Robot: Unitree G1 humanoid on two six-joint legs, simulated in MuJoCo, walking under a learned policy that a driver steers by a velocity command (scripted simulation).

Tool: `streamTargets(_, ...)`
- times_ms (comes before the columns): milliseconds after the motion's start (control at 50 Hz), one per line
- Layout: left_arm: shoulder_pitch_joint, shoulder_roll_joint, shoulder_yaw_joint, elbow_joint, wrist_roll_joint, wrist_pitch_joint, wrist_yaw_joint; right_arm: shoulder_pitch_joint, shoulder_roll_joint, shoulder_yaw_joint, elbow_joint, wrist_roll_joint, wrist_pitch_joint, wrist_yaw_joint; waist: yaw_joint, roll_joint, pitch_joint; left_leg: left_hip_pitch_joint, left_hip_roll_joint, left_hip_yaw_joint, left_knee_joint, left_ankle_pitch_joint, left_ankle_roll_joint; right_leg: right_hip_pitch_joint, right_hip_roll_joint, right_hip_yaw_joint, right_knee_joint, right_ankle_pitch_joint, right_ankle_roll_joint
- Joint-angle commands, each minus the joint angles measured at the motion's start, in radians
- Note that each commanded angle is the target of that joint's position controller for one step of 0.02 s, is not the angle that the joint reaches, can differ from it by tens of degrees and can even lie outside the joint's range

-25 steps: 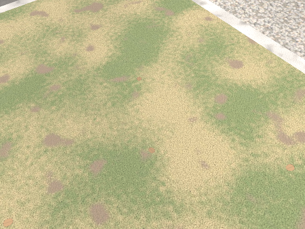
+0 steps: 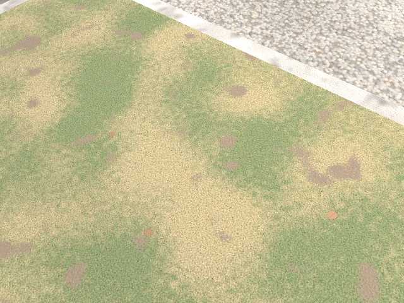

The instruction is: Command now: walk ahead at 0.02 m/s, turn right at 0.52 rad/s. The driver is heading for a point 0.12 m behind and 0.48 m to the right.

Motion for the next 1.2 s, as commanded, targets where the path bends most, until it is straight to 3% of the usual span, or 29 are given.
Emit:
streamTargets(20, 0.139, 0.117, 0.049, -0.02, 0.009, -0.007, -0.002, -0.041, -0.111, -0.03, -0.041, 0.016, 0.005, 0.001, 0.054, 0.023, -0.112, -0.041, 0.2, -0.125, -0.032, -0.211, 0.08, 0.214, 0.038, -0.004, -0.202, 0.091, -0.077)
streamTargets(40, 0.159, 0.203, 0.071, -0.034, 0.011, -0.01, 0.015, 0.005, -0.058, -0.019, -0.032, 0.0, 0.011, 0.009, 0.033, -0.225, -0.071, -0.179, 0.08, -0.01, 0.254, -0.329, -0.025, 0.255, -0.134, 0.283, -0.396, 0.242, -0.159)
streamTargets(60, 0.1, 0.294, 0.08, -0.085, 0.021, -0.023, 0.023, -0.064, -0.073, -0.022, -0.091, -0.014, 0.007, 0.002, 0.023, -0.35, -0.022, -0.373, -0.065, -0.089, 0.49, -0.519, -0.083, 0.189, -0.303, 0.587, -0.475, 0.281, -0.33)
streamTargets(80, 0.083, 0.261, 0.073, -0.087, 0.046, -0.05, 0.016, -0.132, -0.104, -0.034, -0.105, -0.009, 0.004, -0.005, 0.053, -0.247, -0.051, -0.379, -0.06, -0.224, 0.644, -0.501, -0.066, 0.155, -0.286, 0.563, -0.494, 0.231, -0.357)
streamTargets(120, -0.011, 0.2, 0.057, -0.095, 0.019, -0.079, 0.012, -0.07, -0.115, -0.047, -0.071, -0.005, 0.006, -0.012, -0.007, -0.145, -0.077, -0.385, -0.03, -0.272, 0.67, -0.316, -0.048, 0.192, -0.191, 0.422, -0.455, 0.185, -0.242)
streamTargets(140, -0.039, 0.17, 0.046, -0.099, 0.004, -0.08, 0.014, -0.053, -0.119, -0.051, -0.057, -0.016, 0.005, -0.017, -0.013, -0.14, -0.095, -0.381, -0.031, -0.27, 0.676, -0.263, -0.056, 0.209, -0.169, 0.388, -0.437, 0.244, -0.216)
streamTargets(180, -0.031, 0.141, 0.031, -0.108, 0.005, -0.078, 0.022, -0.037, -0.104, -0.05, -0.054, -0.013, -0.002, -0.012, -0.021, -0.136, -0.145, -0.335, -0.049, -0.27, 0.707, -0.207, -0.074, 0.234, -0.14, 0.351, -0.406, 0.403, -0.216)
streamTargets(200, -0.019, 0.141, 0.031, -0.11, 0.007, -0.077, 0.025, -0.036, -0.095, -0.047, -0.055, -0.007, -0.005, -0.01, -0.018, -0.128, -0.162, -0.33, -0.054, -0.271, 0.685, -0.193, -0.081, 0.262, -0.133, 0.342, -0.395, 0.45, -0.22)
streamTargets(280, 0.065, 0.163, 0.042, -0.094, -0.008, -0.075, 0.03, -0.099, -0.083, -0.037, -0.076, 0.009, -0.024, 0.013, 0.038, -0.167, -0.127, -0.347, -0.063, -0.272, 0.404, -0.155, -0.084, 0.319, -0.118, 0.442, -0.486, -0.102, -0.23)
streamTargets(360, 0.069, 0.186, 0.05, -0.095, -0.007, -0.079, 0.025, -0.115, -0.088, -0.034, -0.082, 0.014, -0.065, 0.038, 0.052, -0.174, -0.09, -0.245, -0.081, -0.275, 0.217, -0.209, -0.066, 0.266, -0.112, 0.494, -0.488, -0.164, -0.248)
streamTargets(460, 0.013, 0.168, 0.041, -0.111, -0.015, -0.074, 0.01, 0.001, -0.091, -0.04, -0.049, 0.028, -0.108, 0.053, -0.021, -0.152, -0.082, 0.044, -0.103, -0.249, -0.008, -0.128, -0.019, 0.095, -0.049, 0.537, -0.43, -0.219, -0.221)
streamTargets(480, -0.002, 0.146, 0.034, -0.117, -0.013, -0.073, 0.011, 0.061, -0.096, -0.046, -0.029, 0.025, -0.113, 0.05, -0.053, -0.129, -0.09, 0.162, -0.088, -0.246, -0.067, -0.08, -0.005, 0.024, -0.011, 0.515, -0.375, -0.236, -0.191)
streamTargets(500, -0.019, 0.094, 0.02, -0.126, -0.009, -0.076, 0.011, 0.174, -0.131, -0.058, -0.002, 0.017, -0.116, 0.042, -0.098, -0.07, -0.128, 0.35, 0.015, -0.335, -0.079, -0.11, 0.026, -0.122, 0.044, 0.447, -0.213, -0.279, -0.14)
streamTargets(520, -0.01, 0.012, -0.002, -0.148, -0.013, -0.082, 0.008, 0.276, -0.203, -0.067, 0.009, -0.01, -0.113, 0.033, -0.106, 0.133, -0.169, 0.484, 0.231, -0.635, -0.178, -0.385, 0.111, -0.312, 0.169, 0.244, 0.114, -0.287, -0.068)
streamTargets(540, -0.03, 0.087, 0.013, -0.191, -0.026, -0.097, 0.009, 0.263, -0.242, -0.076, 0.014, -0.025, -0.119, 0.042, -0.079, 0.207, -0.07, 0.399, 0.364, -0.905, -0.268, -0.593, 0.218, -0.484, 0.127, 0.231, 0.261, -0.269, -0.055)
streamTargets(560, -0.027, 0.141, 0.028, -0.173, -0.025, -0.1, 0.005, 0.2, -0.177, -0.06, -0.005, -0.007, -0.12, 0.037, -0.059, 0.158, 0.008, 0.365, 0.342, -0.845, -0.28, -0.633, 0.218, -0.537, 0.069, 0.233, 0.344, -0.185, -0.042)
streamTargets(580, -0.01, 0.15, 0.035, -0.148, -0.02, -0.099, 0.0, 0.166, -0.131, -0.047, -0.015, 0.004, -0.119, 0.029, -0.047, 0.142, 0.033, 0.356, 0.282, -0.734, -0.277, -0.547, 0.178, -0.546, 0.056, 0.217, 0.379, -0.106, -0.03)
streamTargets(640, -0.033, 0.104, 0.027, -0.139, -0.015, -0.11, -0.017, 0.17, -0.099, -0.031, -0.015, -0.009, -0.116, 0.018, -0.054, 0.098, 0.02, 0.317, 0.195, -0.472, -0.29, -0.179, 0.123, -0.511, 0.013, 0.179, 0.415, 0.083, -0.014)
streamTargets(740, -0.105, 0.051, 0.006, -0.179, -0.017, -0.115, -0.032, 0.216, -0.121, -0.029, 0.01, -0.013, -0.114, 0.018, -0.076, 0.078, 0.011, 0.289, 0.155, -0.244, -0.298, 0.145, 0.131, -0.462, -0.006, 0.105, 0.259, 0.249, 0.018)
streamTargets(840, -0.239, 0.014, -0.016, -0.218, -0.02, -0.122, -0.072, 0.275, -0.168, -0.032, 0.043, 0.01, -0.099, 0.015, -0.112, 0.066, 0.057, 0.305, 0.179, -0.13, -0.303, 0.233, 0.116, -0.335, 0.002, -0.007, -0.027, 0.314, -0.016)
streamTargets(900, -0.207, 0.063, 0.006, -0.223, -0.018, -0.117, -0.085, 0.279, -0.214, -0.042, 0.049, 0.021, -0.084, 0.011, -0.052, 0.102, -0.007, 0.386, 0.201, -0.067, -0.16, 0.713, 0.092, -0.182, 0.077, -0.071, -0.096, 0.211, -0.082)
streamTargets(940, 0.019, 0.145, 0.052, -0.172, -0.02, -0.107, -0.078, 0.272, -0.232, -0.046, 0.044, 0.025, -0.07, 0.002, 0.09, 0.107, -0.15, 0.334, 0.19, -0.028, 0.153, 0.936, 0.063, 0.148, 0.149, -0.089, -0.159, 0.213, -0.152)
streamTargets(960, 0.188, 0.2, 0.082, -0.131, -0.018, -0.095, -0.058, 0.26, -0.213, -0.036, 0.021, 0.021, -0.076, -0.002, 0.179, 0.054, -0.218, 0.129, 0.149, -0.026, 0.421, 0.769, 0.023, 0.435, 0.121, 0.002, -0.201, 0.275, -0.191)
streamTargets(980, 0.183, 0.316, 0.093, -0.129, -0.015, -0.096, -0.04, 0.354, -0.051, 0.013, -0.048, -0.035, -0.095, 0.013, 0.052, -0.26, -0.338, -0.33, -0.031, -0.059, 0.826, -0.318, -0.042, 0.834, -0.187, 0.517, -0.19, 0.38, -0.351)
streamTargets(1000, 0.201, 0.271, 0.078, -0.176, -0.002, -0.11, -0.04, 0.311, -0.125, 0.012, -0.055, -0.015, -0.127, 0.024, 0.106, -0.203, -0.566, -0.382, -0.105, -0.297, 1.021, -0.5, -0.048, 0.865, -0.318, 0.863, -0.33, 0.398, -0.465)
streamTargets(1020, 0.145, 0.213, 0.058, -0.168, 0.011, -0.12, -0.046, 0.19, -0.184, -0.007, -0.09, 0.021, -0.135, 0.028, 0.121, -0.12, -0.442, -0.432, -0.046, -0.337, 1.015, -0.403, -0.039, 0.763, -0.267, 0.676, -0.344, 0.543, -0.401)
streamTargets(1060, 0.032, 0.166, 0.045, -0.159, -0.012, -0.125, -0.044, 0.161, -0.158, 0.001, -0.095, 0.0, -0.133, 0.012, 0.03, 0.005, -0.217, -0.397, 0.021, -0.303, 0.861, -0.295, -0.042, 0.447, -0.163, 0.435, -0.355, 0.674, -0.321)
streamTargets(1120, -0.051, 0.161, 0.04, -0.16, 0.01, -0.124, -0.035, 0.207, -0.154, -0.004, -0.085, -0.015, -0.092, 0.009, -0.048, -0.034, -0.156, -0.26, 0.032, -0.289, 0.754, -0.23, -0.07, 0.186, -0.111, 0.347, -0.423, 0.759, -0.313)
streamTargets(1200, -0.047, 0.18, 0.044, -0.118, 0.001, -0.11, -0.01, 0.153, -0.103, 0.013, -0.106, -0.029, -0.067, -0.001, -0.047, -0.063, -0.163, -0.236, -0.015, -0.267, 0.549, -0.119, -0.117, 0.09, -0.051, 0.272, -0.396, 0.83, -0.287)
